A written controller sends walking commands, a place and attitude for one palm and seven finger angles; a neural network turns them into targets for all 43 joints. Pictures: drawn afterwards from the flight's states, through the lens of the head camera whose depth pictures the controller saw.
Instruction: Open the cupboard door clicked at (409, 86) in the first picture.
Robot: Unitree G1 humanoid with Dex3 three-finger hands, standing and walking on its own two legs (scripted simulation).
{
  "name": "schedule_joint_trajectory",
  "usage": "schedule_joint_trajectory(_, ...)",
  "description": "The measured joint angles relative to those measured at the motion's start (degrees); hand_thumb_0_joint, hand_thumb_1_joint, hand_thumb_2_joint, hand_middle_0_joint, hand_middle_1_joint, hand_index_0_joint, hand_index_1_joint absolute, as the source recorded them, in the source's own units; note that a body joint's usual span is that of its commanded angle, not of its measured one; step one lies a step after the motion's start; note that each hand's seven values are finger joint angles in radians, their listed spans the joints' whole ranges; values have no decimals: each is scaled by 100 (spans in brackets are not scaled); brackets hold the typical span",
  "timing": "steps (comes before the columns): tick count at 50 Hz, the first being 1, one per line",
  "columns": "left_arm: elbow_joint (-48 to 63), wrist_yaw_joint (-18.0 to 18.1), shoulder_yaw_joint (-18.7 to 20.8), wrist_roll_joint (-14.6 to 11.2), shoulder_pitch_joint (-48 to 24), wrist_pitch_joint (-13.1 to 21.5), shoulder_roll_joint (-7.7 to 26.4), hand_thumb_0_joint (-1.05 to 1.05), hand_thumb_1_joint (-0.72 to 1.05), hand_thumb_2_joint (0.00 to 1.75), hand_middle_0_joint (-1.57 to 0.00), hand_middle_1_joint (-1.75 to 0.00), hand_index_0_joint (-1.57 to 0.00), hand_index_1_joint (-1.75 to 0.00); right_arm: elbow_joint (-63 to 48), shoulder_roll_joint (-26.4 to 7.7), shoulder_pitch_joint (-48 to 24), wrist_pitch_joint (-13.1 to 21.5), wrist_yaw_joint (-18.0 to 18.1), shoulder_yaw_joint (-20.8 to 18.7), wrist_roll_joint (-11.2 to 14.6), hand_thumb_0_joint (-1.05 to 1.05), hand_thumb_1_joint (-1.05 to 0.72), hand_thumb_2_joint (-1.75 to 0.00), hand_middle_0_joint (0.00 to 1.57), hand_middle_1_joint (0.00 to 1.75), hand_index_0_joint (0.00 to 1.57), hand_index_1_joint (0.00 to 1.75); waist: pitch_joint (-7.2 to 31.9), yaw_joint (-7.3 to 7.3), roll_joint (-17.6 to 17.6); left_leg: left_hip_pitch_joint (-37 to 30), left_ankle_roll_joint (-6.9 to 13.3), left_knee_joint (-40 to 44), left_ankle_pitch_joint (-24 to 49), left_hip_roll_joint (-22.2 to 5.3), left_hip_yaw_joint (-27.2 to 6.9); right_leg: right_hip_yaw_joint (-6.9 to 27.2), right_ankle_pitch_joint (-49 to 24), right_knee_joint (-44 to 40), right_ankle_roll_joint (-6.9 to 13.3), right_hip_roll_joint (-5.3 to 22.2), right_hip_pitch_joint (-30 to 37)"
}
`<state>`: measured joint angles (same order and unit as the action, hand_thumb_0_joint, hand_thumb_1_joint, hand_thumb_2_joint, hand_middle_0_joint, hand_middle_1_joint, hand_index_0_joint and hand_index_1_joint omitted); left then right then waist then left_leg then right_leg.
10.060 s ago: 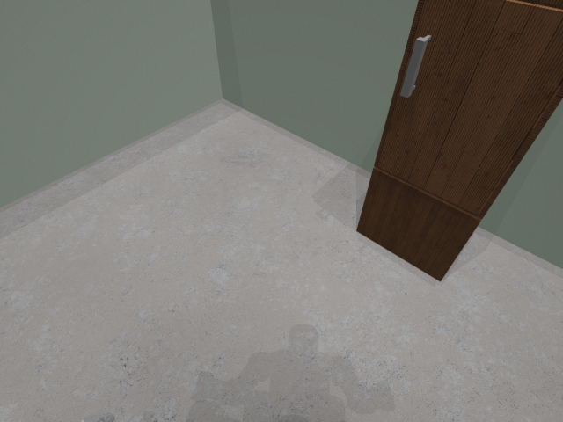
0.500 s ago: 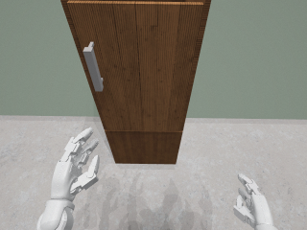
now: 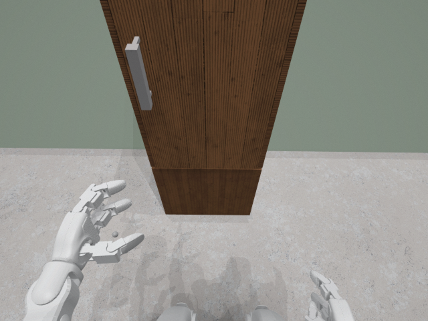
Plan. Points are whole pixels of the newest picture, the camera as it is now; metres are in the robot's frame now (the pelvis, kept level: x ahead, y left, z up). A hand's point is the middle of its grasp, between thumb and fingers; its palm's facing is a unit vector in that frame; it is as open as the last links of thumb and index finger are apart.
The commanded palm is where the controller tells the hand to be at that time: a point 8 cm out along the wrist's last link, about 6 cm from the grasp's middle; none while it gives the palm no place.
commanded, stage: raise the hand with hooked fingers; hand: left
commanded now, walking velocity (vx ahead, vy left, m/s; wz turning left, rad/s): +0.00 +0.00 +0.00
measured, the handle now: (142, 74) +0.61 +0.20 +0.12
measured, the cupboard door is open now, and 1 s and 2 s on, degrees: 0 0 0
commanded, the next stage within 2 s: move the hooked fingers beside the handle in 1.28 s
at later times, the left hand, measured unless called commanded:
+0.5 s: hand (67, 189) +0.30 +0.25 +0.12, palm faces +0.11 -0.99 -0.07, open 13.7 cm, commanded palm +0.27 +0.30 +0.11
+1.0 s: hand (68, 171) +0.32 +0.25 +0.13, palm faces +0.04 -1.00 -0.02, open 14.0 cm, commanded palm +0.29 +0.30 +0.13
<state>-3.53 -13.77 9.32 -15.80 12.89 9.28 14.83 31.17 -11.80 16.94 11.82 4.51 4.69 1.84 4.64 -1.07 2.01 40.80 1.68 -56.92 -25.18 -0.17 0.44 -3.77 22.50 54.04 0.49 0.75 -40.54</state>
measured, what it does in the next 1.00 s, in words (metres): stands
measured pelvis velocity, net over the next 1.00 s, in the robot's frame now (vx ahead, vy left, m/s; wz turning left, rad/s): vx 0.03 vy -0.01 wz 0.00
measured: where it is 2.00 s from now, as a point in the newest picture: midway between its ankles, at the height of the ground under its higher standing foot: outside the picture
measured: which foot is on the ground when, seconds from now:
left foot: down 0.00-1.00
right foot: down 0.00-1.00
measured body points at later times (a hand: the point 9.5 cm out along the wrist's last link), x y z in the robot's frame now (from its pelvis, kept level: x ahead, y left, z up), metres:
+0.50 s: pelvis +0.03 +0.00 +0.02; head +0.06 +0.00 +0.47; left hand +0.29 +0.30 +0.12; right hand +0.22 -0.23 -0.04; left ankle +0.03 +0.10 -0.68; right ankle +0.05 -0.12 -0.68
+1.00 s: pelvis +0.03 -0.01 +0.04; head +0.05 -0.02 +0.48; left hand +0.32 +0.31 +0.13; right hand +0.18 -0.27 -0.05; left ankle +0.03 +0.10 -0.68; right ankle +0.05 -0.12 -0.68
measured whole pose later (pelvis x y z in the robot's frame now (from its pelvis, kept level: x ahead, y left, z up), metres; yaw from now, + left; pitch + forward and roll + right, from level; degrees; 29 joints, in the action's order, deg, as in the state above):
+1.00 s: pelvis +0.03 -0.01 +0.04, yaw +0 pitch +5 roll -1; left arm -23.6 -27.8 24.8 -20.0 -4.6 8.6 23.4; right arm 33.5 -17.2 16.5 12.0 5.6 2.6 2.4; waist 2.7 0.3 2.0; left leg 25.9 0.6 -42.4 -21.3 -0.7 0.6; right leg -3.5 19.2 40.6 1.4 -0.3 -26.4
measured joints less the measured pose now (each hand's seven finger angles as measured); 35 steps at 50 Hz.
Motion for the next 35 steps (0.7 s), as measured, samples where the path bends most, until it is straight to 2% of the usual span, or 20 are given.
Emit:
schedule_joint_trajectory(2,156,254,173,-18,214,158,-39,1,10,56,-27,-81,-26,-82,13,-68,127,62,-8,-100,-34,1,-89,-90,21,30,21,30,12,-3,-33,-138,10,148,23,-2,35,36,-32,-140,-13,-7,123)
schedule_joint_trajectory(5,292,457,370,66,309,648,10,1,3,53,-27,-86,-27,-86,89,-228,207,162,-49,-223,-90,1,-90,-90,20,30,21,30,2,46,-72,-217,20,198,6,13,10,12,-11,-207,-24,4,224)
schedule_joint_trajectory(7,243,411,431,111,217,907,70,1,-2,51,-27,-89,-27,-89,158,-357,176,212,-76,-278,-97,1,-90,-90,20,30,21,30,-11,77,-55,-201,24,156,-26,30,-40,-37,26,-194,-30,20,244)
schedule_joint_trajectory(9,119,215,429,86,67,971,120,0,-7,49,-27,-92,-27,-92,210,-463,88,232,-74,-314,-74,1,-90,-90,20,30,20,30,-41,100,-26,-200,30,122,-55,44,-79,-75,56,-187,-36,33,271)
schedule_joint_trajectory(13,-154,-255,376,4,-143,646,215,0,-16,45,-28,-98,-28,-98,218,-512,-117,256,14,-339,6,1,-90,-90,20,30,20,30,-56,113,-10,-341,34,232,-59,40,-78,-72,47,-311,-52,23,414)
schedule_joint_trajectory(16,-223,-377,446,-59,-191,398,289,0,-23,42,-29,-102,-28,-103,139,-451,-215,285,63,-324,16,1,-90,-90,20,30,20,30,-46,106,-21,-550,23,413,-33,31,-57,-49,21,-475,-41,9,604)
schedule_joint_trajectory(22,-315,-323,876,-231,-488,447,383,0,-37,36,-30,-111,-30,-112,64,-313,-288,301,20,-225,-6,1,-90,-90,20,30,20,30,-32,199,-38,-900,-20,717,26,21,-75,-64,-19,-752,-14,-12,947)
schedule_joint_trajectory(25,-592,-502,1012,-264,-775,354,462,0,-42,33,-30,-114,-30,-115,94,-312,-322,235,8,-160,10,1,-90,-90,20,30,20,30,-52,253,4,-990,-33,806,59,23,-112,-100,-40,-847,0,-14,1052)
schedule_joint_trajectory(30,-1076,-950,1089,-296,-1086,-23,612,-1,-47,31,-30,-118,-30,-118,163,-348,-334,124,71,-96,31,1,-90,-90,20,30,21,30,-97,276,80,-1145,-47,989,138,16,-124,-111,-110,-1022,19,-27,1204)
schedule_joint_trajectory(35,-1346,-1091,1353,-374,-1354,21,723,-1,-49,30,-31,-119,-30,-120,244,-367,-260,86,130,-99,16,1,-90,-90,20,30,21,30,-154,263,51,-1320,-78,1163,209,-13,-106,-91,-176,-1167,50,-61,1354)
